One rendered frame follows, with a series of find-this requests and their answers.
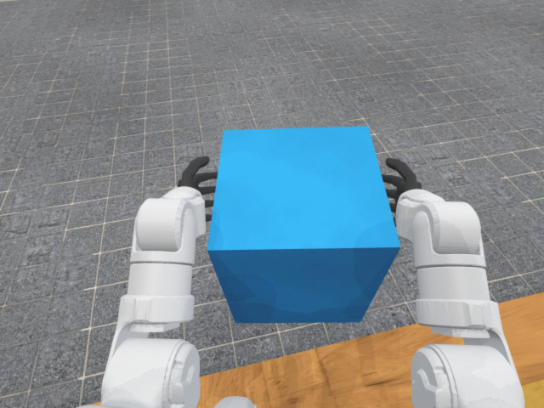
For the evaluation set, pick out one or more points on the robot left forearm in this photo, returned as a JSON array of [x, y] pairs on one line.
[[163, 250]]

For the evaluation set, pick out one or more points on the robot right upper arm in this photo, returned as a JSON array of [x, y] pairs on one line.
[[463, 376]]

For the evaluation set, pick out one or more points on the robot right hand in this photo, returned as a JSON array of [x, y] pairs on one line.
[[407, 182]]

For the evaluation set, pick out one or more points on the robot left upper arm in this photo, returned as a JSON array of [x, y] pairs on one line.
[[152, 373]]

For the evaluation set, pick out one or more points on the carton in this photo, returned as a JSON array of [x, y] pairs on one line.
[[301, 230]]

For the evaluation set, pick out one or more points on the robot right forearm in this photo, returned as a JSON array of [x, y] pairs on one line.
[[449, 255]]

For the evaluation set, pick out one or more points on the robot left hand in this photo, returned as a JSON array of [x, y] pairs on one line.
[[191, 179]]

